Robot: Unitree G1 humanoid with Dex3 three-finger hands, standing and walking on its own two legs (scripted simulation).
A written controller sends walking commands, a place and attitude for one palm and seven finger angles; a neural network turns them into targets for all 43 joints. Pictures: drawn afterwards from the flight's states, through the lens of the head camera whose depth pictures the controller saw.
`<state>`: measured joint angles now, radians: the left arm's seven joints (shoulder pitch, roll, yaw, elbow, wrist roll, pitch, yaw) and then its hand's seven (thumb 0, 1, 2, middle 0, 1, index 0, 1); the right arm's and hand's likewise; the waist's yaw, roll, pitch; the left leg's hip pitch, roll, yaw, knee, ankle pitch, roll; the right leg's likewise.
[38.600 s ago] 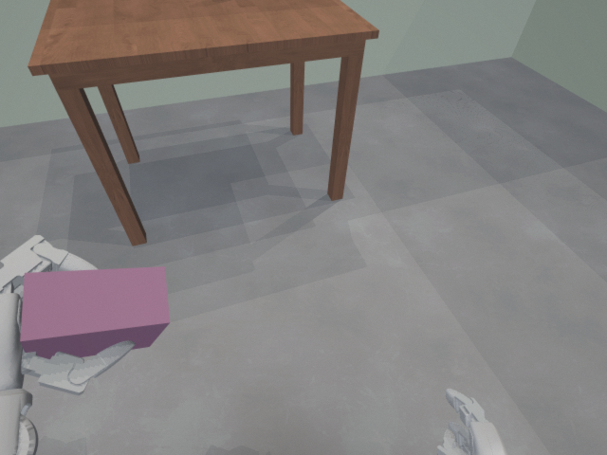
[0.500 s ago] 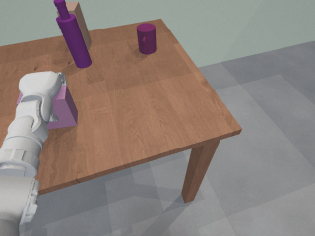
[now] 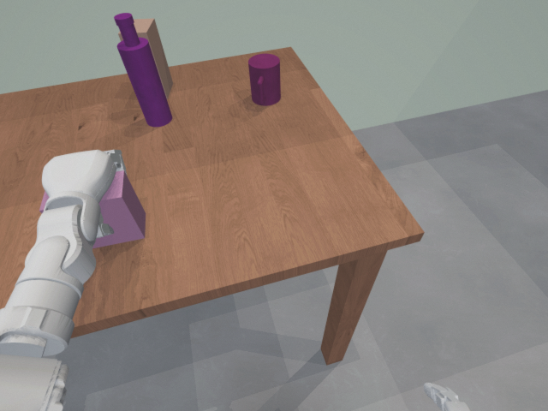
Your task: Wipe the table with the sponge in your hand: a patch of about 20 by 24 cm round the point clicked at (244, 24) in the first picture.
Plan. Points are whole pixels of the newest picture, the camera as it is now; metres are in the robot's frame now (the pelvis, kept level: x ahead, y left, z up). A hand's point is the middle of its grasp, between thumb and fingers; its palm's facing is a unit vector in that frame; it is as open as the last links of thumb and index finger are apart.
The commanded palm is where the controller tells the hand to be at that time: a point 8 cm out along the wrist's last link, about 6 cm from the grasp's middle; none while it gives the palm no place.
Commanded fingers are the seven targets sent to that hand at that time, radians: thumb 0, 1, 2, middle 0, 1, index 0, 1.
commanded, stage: wipe back along the first lane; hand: left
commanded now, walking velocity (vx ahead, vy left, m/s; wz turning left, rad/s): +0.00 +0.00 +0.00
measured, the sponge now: (103, 218) +0.37 +0.33 +0.06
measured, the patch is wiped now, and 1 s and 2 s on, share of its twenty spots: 0.85 1.00 1.00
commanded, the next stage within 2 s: lift the sponge slowly off the table in 0.46 s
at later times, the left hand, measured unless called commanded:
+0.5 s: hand (97, 226) +0.32 +0.29 +0.11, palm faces +0.06 +0.00 -1.00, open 9.9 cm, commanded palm +0.28 +0.28 +0.14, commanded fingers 0.00 0.10 1.30 -1.20 -1.60 -1.20 -1.60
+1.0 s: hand (105, 234) +0.31 +0.27 +0.11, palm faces +0.00 +0.00 -1.00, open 9.9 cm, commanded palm +0.28 +0.27 +0.17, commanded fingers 0.00 0.10 1.30 -1.20 -1.60 -1.20 -1.60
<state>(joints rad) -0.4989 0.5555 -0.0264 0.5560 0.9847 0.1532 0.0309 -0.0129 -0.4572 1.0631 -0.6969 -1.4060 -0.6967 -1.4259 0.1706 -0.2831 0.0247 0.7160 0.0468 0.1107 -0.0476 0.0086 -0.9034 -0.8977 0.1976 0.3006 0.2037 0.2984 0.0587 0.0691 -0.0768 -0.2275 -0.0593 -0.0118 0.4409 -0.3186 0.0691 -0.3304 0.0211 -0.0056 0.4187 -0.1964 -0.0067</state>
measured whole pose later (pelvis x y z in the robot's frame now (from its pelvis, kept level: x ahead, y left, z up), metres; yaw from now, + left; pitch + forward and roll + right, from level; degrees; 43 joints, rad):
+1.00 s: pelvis -0.01 -0.01 +0.00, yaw +1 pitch +2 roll -1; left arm -0.27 0.50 -0.13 0.16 0.98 0.30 -0.05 0.00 -0.47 1.06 -0.73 -1.36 -0.73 -1.38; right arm 0.09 -0.27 0.05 0.71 0.03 0.07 -0.05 0.01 -0.90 -0.90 0.20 0.30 0.20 0.30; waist 0.11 0.09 -0.03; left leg -0.13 -0.06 -0.03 0.40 -0.29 0.06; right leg -0.24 0.02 -0.02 0.40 -0.19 -0.02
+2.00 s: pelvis -0.03 -0.01 +0.01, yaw +1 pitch -1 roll +0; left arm -0.40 0.58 -0.12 0.15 0.92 0.31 -0.16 0.00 -0.49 1.06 -0.75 -1.34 -0.75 -1.36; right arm 0.06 -0.28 0.07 0.70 0.05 0.06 -0.07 0.01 -0.90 -0.90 0.20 0.30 0.20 0.30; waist 0.11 0.11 -0.01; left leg -0.09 -0.06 -0.03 0.36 -0.25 0.05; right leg -0.19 0.02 -0.03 0.36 -0.15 -0.02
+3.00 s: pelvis -0.02 -0.01 +0.00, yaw +1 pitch +0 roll +0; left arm -0.34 0.61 -0.10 -0.07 0.90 0.41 -0.27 0.00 -0.49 1.06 -0.75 -1.34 -0.75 -1.36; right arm 0.03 -0.27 0.09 0.64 0.04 0.11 -0.02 0.01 -0.90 -0.90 0.20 0.30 0.20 0.30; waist 0.14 0.11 -0.03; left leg -0.09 -0.07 -0.02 0.37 -0.27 0.06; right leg -0.21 0.01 -0.01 0.38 -0.16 -0.01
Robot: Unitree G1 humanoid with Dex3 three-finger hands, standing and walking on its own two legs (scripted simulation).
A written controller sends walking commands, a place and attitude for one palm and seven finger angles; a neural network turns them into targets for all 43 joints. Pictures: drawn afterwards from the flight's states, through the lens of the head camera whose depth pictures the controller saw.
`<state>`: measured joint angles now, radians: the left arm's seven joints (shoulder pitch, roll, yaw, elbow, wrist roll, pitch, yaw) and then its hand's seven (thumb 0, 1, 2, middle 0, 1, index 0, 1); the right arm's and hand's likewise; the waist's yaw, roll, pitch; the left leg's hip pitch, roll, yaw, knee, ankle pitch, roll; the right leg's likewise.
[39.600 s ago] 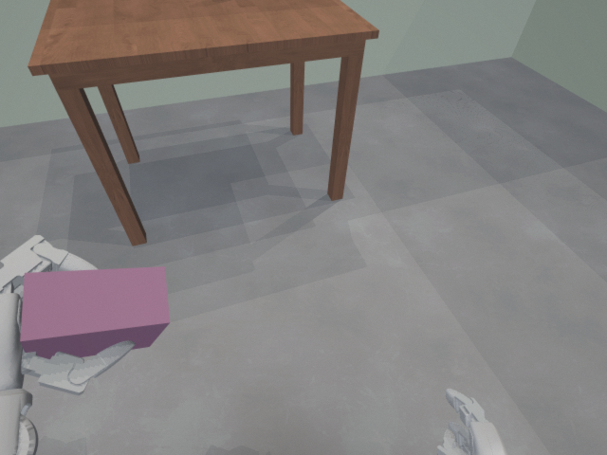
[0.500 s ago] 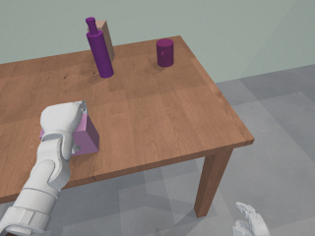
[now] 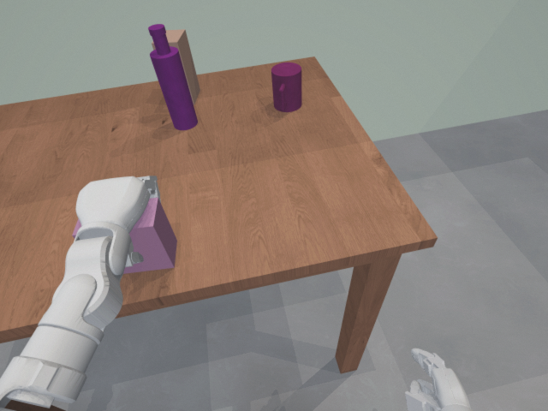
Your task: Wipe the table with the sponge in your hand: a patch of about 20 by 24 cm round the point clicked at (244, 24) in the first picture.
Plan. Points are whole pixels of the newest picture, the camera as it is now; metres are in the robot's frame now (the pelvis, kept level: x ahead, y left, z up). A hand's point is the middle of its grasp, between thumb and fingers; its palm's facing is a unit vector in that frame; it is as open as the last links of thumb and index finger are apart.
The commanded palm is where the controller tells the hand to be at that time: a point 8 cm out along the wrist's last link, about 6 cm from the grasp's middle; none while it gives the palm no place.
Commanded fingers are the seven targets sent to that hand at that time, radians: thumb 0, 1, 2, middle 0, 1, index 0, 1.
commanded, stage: lift the sponge slowly off the table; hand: left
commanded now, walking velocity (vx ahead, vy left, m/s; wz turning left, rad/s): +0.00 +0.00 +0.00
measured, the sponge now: (134, 244) +0.32 +0.28 +0.06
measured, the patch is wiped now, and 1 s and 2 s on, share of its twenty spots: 1.00 1.00 1.00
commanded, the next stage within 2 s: bring the sponge back beside the body in 1.66 s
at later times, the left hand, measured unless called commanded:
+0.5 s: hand (123, 214) +0.32 +0.27 +0.14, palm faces +0.00 +0.02 -1.00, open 9.9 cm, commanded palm +0.29 +0.27 +0.20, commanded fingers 0.00 0.10 1.30 -1.20 -1.60 -1.20 -1.60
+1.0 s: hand (111, 198) +0.32 +0.27 +0.17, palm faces +0.05 +0.02 -1.00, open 9.9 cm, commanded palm +0.29 +0.28 +0.24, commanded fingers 0.00 0.10 1.30 -1.20 -1.60 -1.20 -1.60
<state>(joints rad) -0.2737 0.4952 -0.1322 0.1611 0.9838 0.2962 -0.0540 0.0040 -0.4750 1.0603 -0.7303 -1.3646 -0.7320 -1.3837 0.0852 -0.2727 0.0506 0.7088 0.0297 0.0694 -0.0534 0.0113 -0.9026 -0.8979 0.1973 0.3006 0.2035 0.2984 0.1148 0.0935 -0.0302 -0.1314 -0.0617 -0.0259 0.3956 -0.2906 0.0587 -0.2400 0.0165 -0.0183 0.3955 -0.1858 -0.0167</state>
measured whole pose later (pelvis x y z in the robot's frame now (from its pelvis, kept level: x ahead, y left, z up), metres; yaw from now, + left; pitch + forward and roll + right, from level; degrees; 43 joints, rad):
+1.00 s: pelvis -0.02 -0.01 +0.00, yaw +0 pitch -1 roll +0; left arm -0.40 0.58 -0.12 0.15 0.92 0.31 -0.16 0.00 -0.49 1.06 -0.75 -1.34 -0.75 -1.36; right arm 0.06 -0.28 0.07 0.70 0.05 0.06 -0.07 0.01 -0.90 -0.90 0.20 0.30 0.20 0.30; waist 0.11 0.11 -0.01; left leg -0.09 -0.06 -0.03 0.36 -0.25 0.05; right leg -0.19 0.02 -0.03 0.36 -0.15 -0.02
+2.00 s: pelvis -0.01 +0.00 +0.00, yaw +0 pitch +0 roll +0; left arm -0.34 0.61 -0.10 -0.07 0.90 0.41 -0.27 0.00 -0.49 1.06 -0.75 -1.34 -0.75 -1.36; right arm 0.03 -0.27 0.09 0.64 0.04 0.11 -0.02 0.01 -0.90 -0.90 0.20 0.30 0.20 0.30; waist 0.14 0.11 -0.03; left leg -0.09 -0.07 -0.02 0.37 -0.27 0.06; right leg -0.21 0.01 -0.01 0.38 -0.16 -0.01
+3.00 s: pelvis -0.04 -0.02 +0.00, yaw -2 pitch -5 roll +0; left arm 0.17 0.67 0.06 -0.50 0.79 0.44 -0.18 0.00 -0.49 1.06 -0.75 -1.34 -0.76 -1.36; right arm 0.00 -0.27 0.10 0.61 0.04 0.09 -0.04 0.01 -0.90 -0.90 0.20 0.30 0.20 0.30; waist 0.17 0.12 0.00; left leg -0.08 -0.04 0.00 0.46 -0.28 0.03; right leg -0.20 0.04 0.00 0.46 -0.17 -0.04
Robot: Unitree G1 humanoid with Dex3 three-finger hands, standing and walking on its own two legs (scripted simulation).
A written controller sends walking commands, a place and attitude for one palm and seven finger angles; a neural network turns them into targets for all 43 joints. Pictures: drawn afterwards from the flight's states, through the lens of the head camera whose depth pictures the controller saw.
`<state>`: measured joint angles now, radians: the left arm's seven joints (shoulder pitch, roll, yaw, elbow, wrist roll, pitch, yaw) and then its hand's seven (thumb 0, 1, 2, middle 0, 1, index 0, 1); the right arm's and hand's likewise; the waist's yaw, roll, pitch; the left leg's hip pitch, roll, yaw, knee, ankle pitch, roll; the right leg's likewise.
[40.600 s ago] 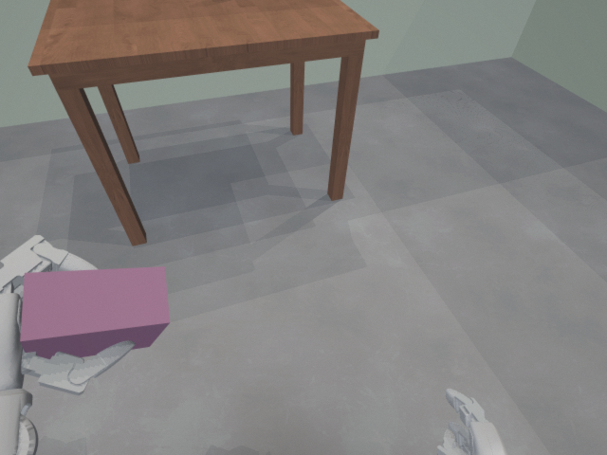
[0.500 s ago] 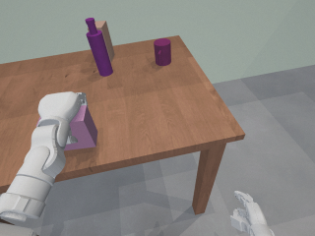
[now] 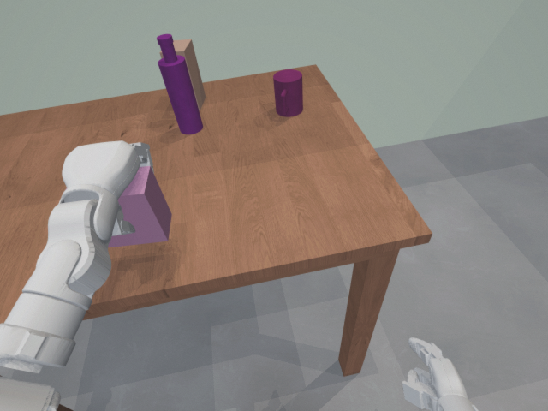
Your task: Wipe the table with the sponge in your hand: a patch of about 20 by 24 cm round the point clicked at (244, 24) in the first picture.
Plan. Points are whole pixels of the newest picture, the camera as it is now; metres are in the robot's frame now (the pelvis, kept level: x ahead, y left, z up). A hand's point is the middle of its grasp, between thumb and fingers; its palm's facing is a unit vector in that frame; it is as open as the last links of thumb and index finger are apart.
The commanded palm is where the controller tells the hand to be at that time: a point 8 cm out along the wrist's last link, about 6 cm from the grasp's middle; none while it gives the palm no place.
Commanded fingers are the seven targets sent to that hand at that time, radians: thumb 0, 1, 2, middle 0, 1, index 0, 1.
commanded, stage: lift the sponge slowly off the table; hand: left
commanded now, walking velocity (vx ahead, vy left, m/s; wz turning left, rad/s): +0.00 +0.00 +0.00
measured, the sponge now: (127, 216) +0.33 +0.29 +0.12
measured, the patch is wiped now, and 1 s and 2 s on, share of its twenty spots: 1.00 1.00 1.00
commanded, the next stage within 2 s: bring the sponge back beside the body in 0.66 s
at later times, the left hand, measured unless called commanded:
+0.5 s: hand (117, 171) +0.36 +0.28 +0.19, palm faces +0.06 +0.02 -1.00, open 9.9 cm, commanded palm +0.32 +0.28 +0.27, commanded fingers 0.00 0.10 1.30 -1.20 -1.60 -1.20 -1.60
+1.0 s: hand (109, 185) +0.32 +0.28 +0.19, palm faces +0.09 -0.01 -1.00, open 9.9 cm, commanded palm +0.28 +0.28 +0.27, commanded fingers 0.00 0.10 1.30 -1.20 -1.60 -1.20 -1.60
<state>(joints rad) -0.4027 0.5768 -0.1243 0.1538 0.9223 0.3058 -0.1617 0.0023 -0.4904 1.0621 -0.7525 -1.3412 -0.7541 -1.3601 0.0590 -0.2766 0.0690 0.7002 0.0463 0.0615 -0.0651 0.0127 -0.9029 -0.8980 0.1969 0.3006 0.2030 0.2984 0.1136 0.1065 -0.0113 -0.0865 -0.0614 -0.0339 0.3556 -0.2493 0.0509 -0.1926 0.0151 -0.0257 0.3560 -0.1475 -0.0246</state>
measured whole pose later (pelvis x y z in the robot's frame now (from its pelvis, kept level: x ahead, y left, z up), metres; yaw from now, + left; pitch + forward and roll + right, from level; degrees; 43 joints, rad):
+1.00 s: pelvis +0.01 +0.01 +0.00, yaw -1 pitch +0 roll +0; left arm -0.34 0.61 -0.10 -0.07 0.90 0.41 -0.27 0.00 -0.49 1.06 -0.75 -1.34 -0.75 -1.36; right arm 0.03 -0.27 0.09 0.64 0.04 0.11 -0.02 0.01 -0.90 -0.90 0.20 0.30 0.20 0.30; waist 0.14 0.11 -0.03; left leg -0.09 -0.07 -0.02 0.37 -0.27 0.06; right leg -0.21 0.01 -0.01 0.38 -0.16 -0.01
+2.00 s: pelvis -0.03 -0.01 -0.01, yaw -2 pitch -5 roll +0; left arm 0.17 0.67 0.06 -0.50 0.79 0.44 -0.18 0.00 -0.49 1.06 -0.75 -1.34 -0.76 -1.36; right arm 0.00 -0.27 0.10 0.61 0.04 0.09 -0.04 0.01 -0.90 -0.90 0.20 0.30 0.20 0.30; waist 0.17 0.12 0.00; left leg -0.08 -0.04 0.00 0.46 -0.28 0.03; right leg -0.20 0.04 0.00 0.46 -0.17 -0.04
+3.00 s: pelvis -0.04 -0.02 -0.02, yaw -1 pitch +1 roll +0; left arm 0.34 0.42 0.44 -0.54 -0.05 -0.13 0.13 0.00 -0.50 1.07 -0.75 -1.35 -0.76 -1.37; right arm 0.21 -0.24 -0.01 0.59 0.03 0.04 -0.03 0.02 -0.90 -0.90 0.20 0.30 0.20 0.30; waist -0.07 0.05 0.01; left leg -0.37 -0.02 -0.02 0.77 -0.41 0.01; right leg -0.39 0.04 -0.03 0.59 -0.22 -0.05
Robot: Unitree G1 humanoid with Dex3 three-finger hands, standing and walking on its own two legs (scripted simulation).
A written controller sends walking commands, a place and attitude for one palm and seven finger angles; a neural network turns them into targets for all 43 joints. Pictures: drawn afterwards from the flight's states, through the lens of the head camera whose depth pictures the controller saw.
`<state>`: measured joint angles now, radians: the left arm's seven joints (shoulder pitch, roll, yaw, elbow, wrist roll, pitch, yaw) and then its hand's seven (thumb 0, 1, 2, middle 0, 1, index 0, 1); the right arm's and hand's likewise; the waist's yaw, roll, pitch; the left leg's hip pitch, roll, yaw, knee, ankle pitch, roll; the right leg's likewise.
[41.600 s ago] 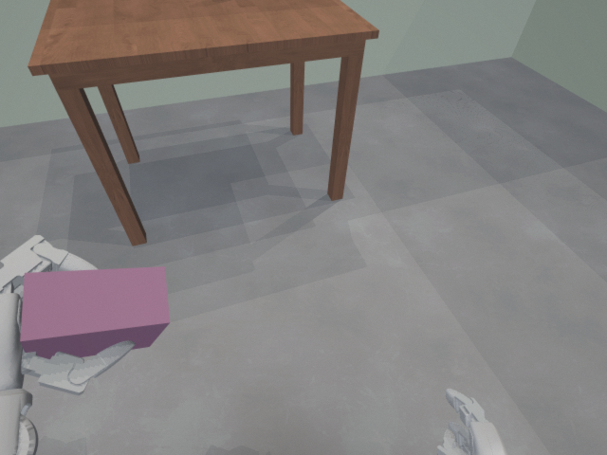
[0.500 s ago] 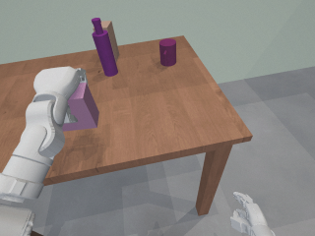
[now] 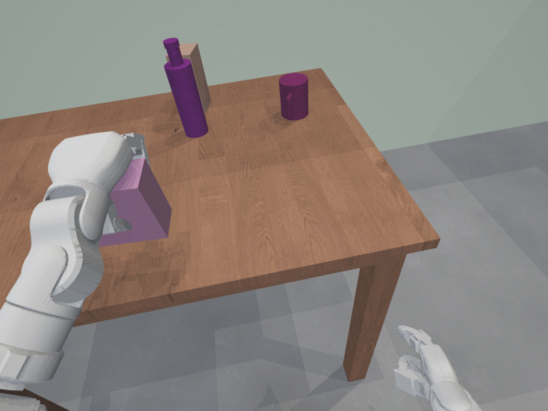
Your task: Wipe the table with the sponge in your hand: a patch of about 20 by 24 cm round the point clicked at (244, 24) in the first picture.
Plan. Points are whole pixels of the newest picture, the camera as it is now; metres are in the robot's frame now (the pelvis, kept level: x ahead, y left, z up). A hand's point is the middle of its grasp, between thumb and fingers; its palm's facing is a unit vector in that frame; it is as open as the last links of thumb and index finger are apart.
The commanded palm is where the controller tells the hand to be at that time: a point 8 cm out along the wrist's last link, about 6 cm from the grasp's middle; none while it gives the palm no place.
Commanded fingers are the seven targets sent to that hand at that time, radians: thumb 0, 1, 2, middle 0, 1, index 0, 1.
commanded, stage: bring the sponge back beside the body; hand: left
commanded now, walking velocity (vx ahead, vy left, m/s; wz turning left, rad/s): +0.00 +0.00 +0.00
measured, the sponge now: (123, 212) +0.31 +0.28 +0.15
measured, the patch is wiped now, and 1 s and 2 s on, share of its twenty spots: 1.00 1.00 1.00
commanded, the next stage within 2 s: step back with the hand held close in 1.34 s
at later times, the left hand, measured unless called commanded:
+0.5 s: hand (86, 230) +0.25 +0.27 +0.19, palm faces +0.13 -0.02 -0.99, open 9.9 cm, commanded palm +0.19 +0.28 +0.26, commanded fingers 0.00 0.10 1.30 -1.20 -1.60 -1.20 -1.60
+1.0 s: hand (65, 285) +0.18 +0.26 +0.18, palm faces +0.17 -0.05 -0.99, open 9.9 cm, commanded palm +0.12 +0.26 +0.25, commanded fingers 0.00 0.10 1.30 -1.20 -1.60 -1.20 -1.60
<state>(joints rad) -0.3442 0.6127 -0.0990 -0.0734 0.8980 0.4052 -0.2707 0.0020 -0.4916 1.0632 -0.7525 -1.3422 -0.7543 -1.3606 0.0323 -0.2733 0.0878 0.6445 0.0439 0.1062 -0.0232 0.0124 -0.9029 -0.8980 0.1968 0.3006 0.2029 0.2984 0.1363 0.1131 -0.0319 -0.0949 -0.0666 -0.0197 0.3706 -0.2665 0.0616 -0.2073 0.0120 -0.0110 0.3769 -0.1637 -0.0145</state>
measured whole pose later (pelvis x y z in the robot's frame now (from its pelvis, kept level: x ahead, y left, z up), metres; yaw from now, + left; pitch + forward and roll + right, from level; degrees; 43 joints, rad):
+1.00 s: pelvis -0.03 -0.02 -0.01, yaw -1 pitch -5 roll +0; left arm 0.17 0.67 0.06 -0.50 0.79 0.44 -0.18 0.00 -0.49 1.06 -0.75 -1.34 -0.76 -1.36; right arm 0.00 -0.27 0.10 0.61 0.04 0.09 -0.04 0.01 -0.90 -0.90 0.20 0.30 0.20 0.30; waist 0.17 0.12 0.00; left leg -0.08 -0.04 0.00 0.46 -0.28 0.03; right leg -0.20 0.04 0.00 0.46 -0.17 -0.04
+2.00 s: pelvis -0.04 -0.03 -0.02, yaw +0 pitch +1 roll +0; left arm 0.34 0.42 0.44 -0.54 -0.05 -0.13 0.13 0.00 -0.50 1.07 -0.75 -1.35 -0.76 -1.37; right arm 0.21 -0.24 -0.01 0.59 0.03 0.04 -0.03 0.02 -0.90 -0.90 0.20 0.30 0.20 0.30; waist -0.07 0.05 0.01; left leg -0.37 -0.02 -0.02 0.77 -0.41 0.01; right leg -0.39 0.04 -0.03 0.59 -0.22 -0.05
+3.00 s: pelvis -0.28 -0.02 -0.01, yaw -4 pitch +3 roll +0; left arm 0.43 0.47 0.46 -0.66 -0.05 -0.16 0.14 0.00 -0.52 1.08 -0.76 -1.36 -0.77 -1.37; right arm 0.18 -0.27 -0.03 0.57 0.02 -0.07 -0.06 0.01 -0.90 -0.90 0.20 0.30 0.20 0.30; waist -0.07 -0.01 0.01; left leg -0.29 0.02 0.04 0.53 -0.28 0.00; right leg -0.35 0.02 0.01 0.55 -0.25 0.00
